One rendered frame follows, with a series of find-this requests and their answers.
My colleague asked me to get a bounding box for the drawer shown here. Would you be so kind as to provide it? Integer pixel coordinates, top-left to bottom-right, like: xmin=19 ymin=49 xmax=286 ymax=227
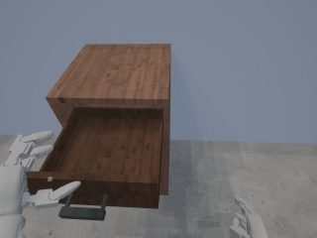
xmin=26 ymin=107 xmax=163 ymax=209

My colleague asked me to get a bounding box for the handle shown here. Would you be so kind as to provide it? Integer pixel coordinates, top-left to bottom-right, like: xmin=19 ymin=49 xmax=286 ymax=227
xmin=58 ymin=192 xmax=108 ymax=221

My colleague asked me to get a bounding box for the right robot hand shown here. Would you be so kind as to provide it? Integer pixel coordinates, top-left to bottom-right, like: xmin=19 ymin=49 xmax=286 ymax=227
xmin=230 ymin=196 xmax=268 ymax=238

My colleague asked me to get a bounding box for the cabinet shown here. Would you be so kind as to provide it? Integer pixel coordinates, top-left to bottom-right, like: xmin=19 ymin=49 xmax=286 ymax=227
xmin=45 ymin=44 xmax=171 ymax=195

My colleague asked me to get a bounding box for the left robot hand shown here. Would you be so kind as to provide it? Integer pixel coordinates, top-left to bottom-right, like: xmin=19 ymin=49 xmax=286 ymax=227
xmin=0 ymin=130 xmax=81 ymax=215

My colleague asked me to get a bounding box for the left robot forearm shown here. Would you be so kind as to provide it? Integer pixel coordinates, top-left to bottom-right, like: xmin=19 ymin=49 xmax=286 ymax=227
xmin=0 ymin=213 xmax=26 ymax=238

